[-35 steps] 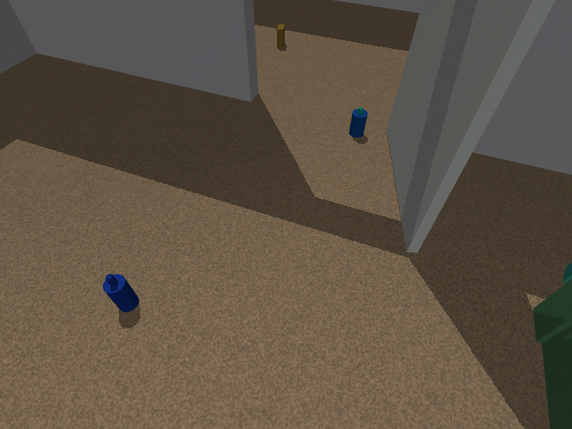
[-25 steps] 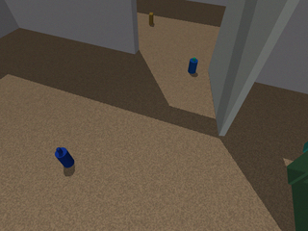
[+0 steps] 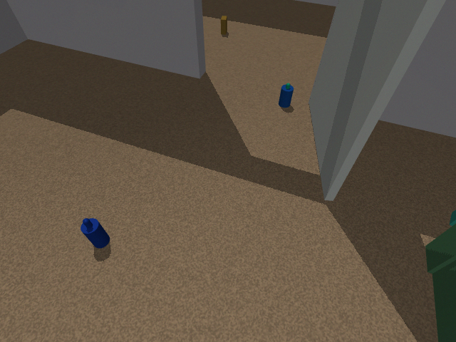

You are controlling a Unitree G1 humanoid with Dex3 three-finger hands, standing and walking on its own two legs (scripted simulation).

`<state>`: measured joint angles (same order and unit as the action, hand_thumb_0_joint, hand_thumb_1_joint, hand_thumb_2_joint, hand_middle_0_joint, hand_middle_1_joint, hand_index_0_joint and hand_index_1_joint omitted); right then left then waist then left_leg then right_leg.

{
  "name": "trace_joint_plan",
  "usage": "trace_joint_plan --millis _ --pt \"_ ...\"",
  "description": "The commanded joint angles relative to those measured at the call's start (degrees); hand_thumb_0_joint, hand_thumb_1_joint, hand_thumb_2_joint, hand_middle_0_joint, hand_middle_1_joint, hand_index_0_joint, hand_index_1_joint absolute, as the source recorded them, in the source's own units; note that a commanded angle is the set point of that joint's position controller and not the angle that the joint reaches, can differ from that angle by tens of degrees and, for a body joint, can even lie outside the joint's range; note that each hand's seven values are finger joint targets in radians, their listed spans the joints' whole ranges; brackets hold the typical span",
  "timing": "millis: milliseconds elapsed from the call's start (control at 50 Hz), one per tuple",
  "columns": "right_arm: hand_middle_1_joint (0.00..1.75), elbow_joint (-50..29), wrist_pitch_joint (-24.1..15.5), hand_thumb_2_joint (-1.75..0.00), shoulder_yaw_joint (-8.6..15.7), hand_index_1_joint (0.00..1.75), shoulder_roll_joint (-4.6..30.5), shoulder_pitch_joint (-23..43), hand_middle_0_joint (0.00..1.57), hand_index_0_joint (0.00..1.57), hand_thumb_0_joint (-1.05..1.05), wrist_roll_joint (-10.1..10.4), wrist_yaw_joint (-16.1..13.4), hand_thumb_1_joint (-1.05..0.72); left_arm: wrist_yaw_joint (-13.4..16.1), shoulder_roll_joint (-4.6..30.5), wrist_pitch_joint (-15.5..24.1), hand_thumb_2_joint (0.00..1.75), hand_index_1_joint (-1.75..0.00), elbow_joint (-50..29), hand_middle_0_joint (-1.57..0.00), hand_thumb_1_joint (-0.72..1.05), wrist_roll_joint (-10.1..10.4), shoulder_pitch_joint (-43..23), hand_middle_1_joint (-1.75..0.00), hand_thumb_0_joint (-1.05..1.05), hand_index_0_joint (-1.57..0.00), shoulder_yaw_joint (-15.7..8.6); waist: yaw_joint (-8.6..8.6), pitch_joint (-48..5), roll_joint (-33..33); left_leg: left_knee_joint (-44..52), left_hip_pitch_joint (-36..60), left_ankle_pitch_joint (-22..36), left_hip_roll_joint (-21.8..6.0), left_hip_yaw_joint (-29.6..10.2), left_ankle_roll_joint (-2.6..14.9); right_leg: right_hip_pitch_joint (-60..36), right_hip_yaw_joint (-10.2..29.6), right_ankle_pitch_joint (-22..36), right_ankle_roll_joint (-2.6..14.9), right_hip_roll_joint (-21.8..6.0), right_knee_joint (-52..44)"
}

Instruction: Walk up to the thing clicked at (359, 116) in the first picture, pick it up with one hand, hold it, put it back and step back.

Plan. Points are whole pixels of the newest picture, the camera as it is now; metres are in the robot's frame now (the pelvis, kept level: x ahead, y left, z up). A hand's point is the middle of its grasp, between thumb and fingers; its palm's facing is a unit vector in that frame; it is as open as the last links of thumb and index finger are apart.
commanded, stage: stand
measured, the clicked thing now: (286, 94) +1.72 -0.42 -0.70
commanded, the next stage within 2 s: walk up in 0.42 s
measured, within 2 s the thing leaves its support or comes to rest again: neither
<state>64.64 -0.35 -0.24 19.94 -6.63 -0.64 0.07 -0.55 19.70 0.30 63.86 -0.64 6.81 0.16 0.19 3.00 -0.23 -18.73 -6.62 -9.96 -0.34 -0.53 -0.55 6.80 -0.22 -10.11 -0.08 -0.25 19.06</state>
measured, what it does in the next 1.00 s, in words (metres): walks ahead: left foot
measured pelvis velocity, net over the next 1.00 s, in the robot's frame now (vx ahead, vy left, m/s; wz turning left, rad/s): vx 0.16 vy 0.11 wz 0.15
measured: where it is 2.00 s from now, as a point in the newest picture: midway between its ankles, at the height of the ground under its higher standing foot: (197, 240)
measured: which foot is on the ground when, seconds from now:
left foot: down 0.00-0.48, up 0.50-0.72, down 0.74-1.00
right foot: down 0.00-0.76, up 0.78-1.00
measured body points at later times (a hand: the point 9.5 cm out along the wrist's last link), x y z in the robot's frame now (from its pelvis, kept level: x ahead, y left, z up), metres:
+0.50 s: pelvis +0.01 +0.00 +0.00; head +0.01 +0.00 +0.45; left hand +0.08 +0.31 -0.13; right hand +0.09 -0.31 -0.13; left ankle +0.00 +0.12 -0.74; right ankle +0.00 -0.12 -0.75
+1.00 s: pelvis +0.16 +0.11 -0.01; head +0.17 +0.13 +0.44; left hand +0.19 +0.44 -0.13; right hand +0.23 -0.21 -0.11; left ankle +0.14 +0.21 -0.75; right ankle +0.25 -0.03 -0.70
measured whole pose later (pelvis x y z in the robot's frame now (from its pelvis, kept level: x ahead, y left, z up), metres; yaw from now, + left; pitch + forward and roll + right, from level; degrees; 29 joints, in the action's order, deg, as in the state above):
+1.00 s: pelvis +0.16 +0.11 -0.01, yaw +9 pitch -2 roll +1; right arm 52.5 -4.3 3.2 21.6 -19.8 -0.7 3.3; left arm -5.0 25.6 1.3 53.8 -1.2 13.3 -3.8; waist 1.6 3.6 4.0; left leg -25.5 -8.2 -15.1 1.2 3.4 2.5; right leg 28.2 -0.7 -16.8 0.4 -5.8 52.6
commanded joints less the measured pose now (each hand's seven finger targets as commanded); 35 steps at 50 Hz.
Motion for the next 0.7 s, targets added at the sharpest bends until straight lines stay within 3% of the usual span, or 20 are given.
trace_joint_plan --millis 0,380,400,420,440,460,480,500,540,620,660,680 --pt "0.30 -3.4 -1.6 -0.90 2.2 0.30 11.8 2.3 0.20 0.20 0.00 0.2 -0.6 -0.90 0.9 12.3 1.4 0.90 -0.30 -3.3 -0.20 0.90 0.2 -2.1 -0.30 0.00 -0.20 -2.1 -0.43 -4.1 0.2 3.2 0.5 6.1 -6.8 -5.3 1.77 -0.6 5.3 5.8 1.78 -7.0 -2.8" --pt "0.30 -3.8 -1.4 -0.90 2.3 0.30 12.2 2.2 0.20 0.20 0.00 0.2 -0.8 -0.90 1.1 12.5 1.7 0.90 -0.30 -3.2 -0.20 0.90 0.1 -2.2 -0.30 0.00 -0.20 -2.2 -0.14 -5.3 0.3 2.3 2.2 8.6 -7.0 -4.8 1.90 -1.7 5.5 9.5 1.53 -7.4 -3.0" --pt "0.30 -7.0 -1.8 -0.90 5.8 0.30 16.7 -1.2 0.20 0.20 0.00 -0.9 1.0 -0.90 -0.4 18.7 2.8 0.90 -0.30 -5.8 -0.20 0.90 -0.6 2.2 -0.30 0.00 -0.20 -6.5 -1.75 -9.4 0.7 -3.2 -4.1 -20.1 -3.9 -6.4 5.91 -7.3 3.6 -19.3 3.62 -4.9 1.8" --pt "0.30 -7.6 -1.5 -0.90 6.1 0.30 16.8 0.6 0.20 0.20 0.00 -1.3 1.8 -0.90 -0.7 19.2 2.9 0.90 -0.30 -5.1 -0.20 0.90 -1.2 4.4 -0.30 0.00 -0.20 -7.1 -3.48 -4.3 0.0 -5.0 -15.2 -28.9 -3.4 -6.7 5.98 -7.3 7.8 -29.7 5.52 -7.4 1.4" --pt "0.30 -9.9 -1.4 -0.90 6.1 0.30 15.2 5.1 0.20 0.20 0.00 -1.5 2.3 -0.90 -0.9 20.1 3.2 0.90 -0.30 -5.1 -0.20 0.90 -1.4 7.0 -0.30 0.00 -0.20 -7.9 -5.59 0.5 3.2 -11.6 -24.8 -24.9 -2.0 -3.6 4.81 -8.4 14.4 -35.6 8.45 -12.2 -2.9" --pt "0.30 -12.6 -1.2 -0.90 5.8 0.30 13.0 8.7 0.20 0.20 0.00 -1.9 2.7 -0.90 -0.8 21.7 3.6 0.90 -0.30 -6.0 -0.20 0.90 -1.7 8.4 -0.30 0.00 -0.20 -8.7 -7.84 4.1 10.9 -26.3 -34.0 -18.6 -0.5 0.6 3.50 -9.4 24.1 -39.4 12.60 -21.2 -12.3" --pt "0.30 -13.3 -1.4 -0.90 5.9 0.30 12.7 8.1 0.20 0.20 0.00 -2.3 2.8 -0.90 -0.7 22.0 4.2 0.90 -0.30 -8.3 -0.20 0.90 -2.1 6.3 -0.30 0.00 -0.20 -8.9 -7.24 5.6 8.7 -30.8 -37.6 -16.0 -4.4 -3.0 2.42 -8.7 28.2 -34.9 15.86 -26.8 -14.3" --pt "0.30 -12.9 -1.8 -0.90 6.6 0.30 14.5 6.1 0.20 0.20 0.00 -2.0 3.1 -0.90 -0.8 20.3 4.5 0.90 -0.30 -9.4 -0.20 0.90 -1.7 4.9 -0.30 0.00 -0.20 -8.6 -5.74 4.9 3.9 -32.7 -35.3 -13.7 -5.3 -5.3 2.00 -7.0 26.1 -30.6 15.58 -25.0 -13.6" --pt "0.30 -12.6 -2.0 -0.90 7.6 0.30 15.6 0.0 0.20 0.20 0.00 -1.4 4.2 -0.90 -0.8 19.8 4.8 0.90 -0.30 -11.0 -0.20 0.90 -1.7 1.7 -0.30 0.00 -0.20 -8.6 -2.12 1.1 4.8 -31.0 -30.4 -12.8 -6.8 -4.7 1.15 -7.3 16.1 -28.2 13.00 -19.8 -12.7" --pt "0.30 -13.8 -2.1 -0.90 8.0 0.30 13.9 -1.2 0.20 0.20 0.00 -1.3 5.7 -0.90 -1.9 21.1 4.9 0.90 -0.30 -14.0 -0.20 0.90 -1.9 0.3 -0.30 0.00 -0.20 -8.8 -1.49 2.4 10.5 -20.1 -18.2 -8.7 -6.1 0.2 0.12 3.0 4.3 -21.3 10.56 -15.9 -10.2" --pt "0.30 -13.0 -2.3 -0.90 8.6 0.30 13.7 -4.3 0.20 0.20 0.00 -1.3 5.8 -0.90 -2.3 20.8 4.4 0.90 -0.30 -14.3 -0.20 0.90 -1.5 0.3 -0.30 0.00 -0.20 -8.6 -0.19 2.0 8.5 -16.1 -9.5 -3.3 -4.0 4.2 -0.19 9.1 -0.3 -21.3 9.41 -13.7 -5.7" --pt "0.30 -12.2 -2.5 -0.90 8.9 0.30 13.6 -7.2 0.20 0.20 0.00 -1.3 5.6 -0.90 -2.5 20.4 4.1 0.90 -0.30 -14.4 -0.20 0.90 -1.4 0.1 -0.30 0.00 -0.20 -8.3 1.66 1.1 6.5 -13.1 -3.8 -0.8 -2.4 6.7 0.05 11.8 -2.1 -22.6 9.09 -12.8 -1.6"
